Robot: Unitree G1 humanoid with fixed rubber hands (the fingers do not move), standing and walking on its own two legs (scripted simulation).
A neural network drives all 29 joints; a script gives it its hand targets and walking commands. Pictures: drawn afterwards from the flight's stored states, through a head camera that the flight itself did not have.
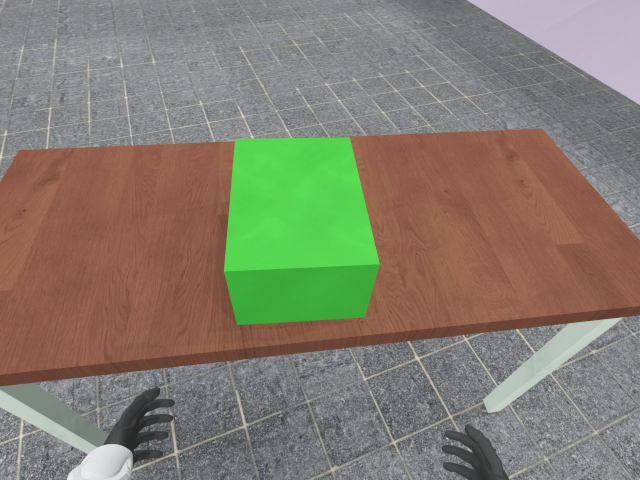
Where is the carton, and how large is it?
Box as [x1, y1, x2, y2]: [224, 137, 379, 324]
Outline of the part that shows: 349,137 235,139 224,273 237,324 364,317 379,263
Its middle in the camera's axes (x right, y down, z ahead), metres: -0.04 -0.02 +0.63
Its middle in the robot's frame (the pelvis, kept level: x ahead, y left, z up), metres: +0.49 +0.04 +0.00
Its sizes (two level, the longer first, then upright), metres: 0.276 0.198 0.141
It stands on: a table, 0.71 m high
